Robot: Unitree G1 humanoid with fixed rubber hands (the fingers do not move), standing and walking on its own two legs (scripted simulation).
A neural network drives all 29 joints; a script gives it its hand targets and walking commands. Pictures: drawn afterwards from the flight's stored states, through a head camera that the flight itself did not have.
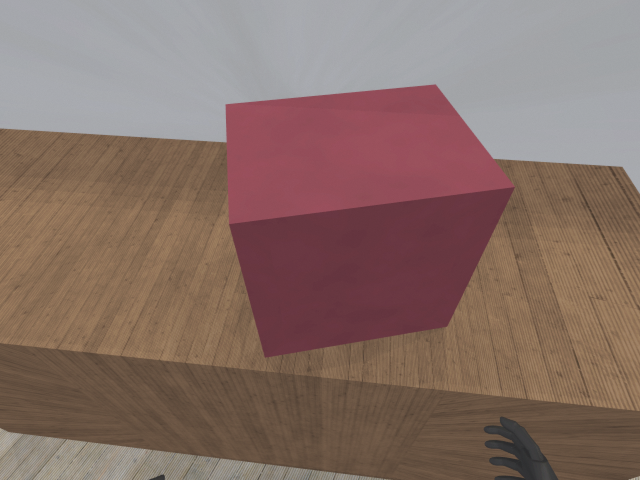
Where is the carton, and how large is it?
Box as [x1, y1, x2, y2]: [226, 84, 514, 357]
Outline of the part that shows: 435,84 226,104 229,225 265,357 436,328 447,325 514,186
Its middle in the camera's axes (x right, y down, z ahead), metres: +0.04 -0.02 +0.58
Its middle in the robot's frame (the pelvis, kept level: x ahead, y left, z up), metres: +0.46 +0.00 +0.05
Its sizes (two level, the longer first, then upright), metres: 0.298 0.227 0.299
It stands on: a pedestal, 0.67 m high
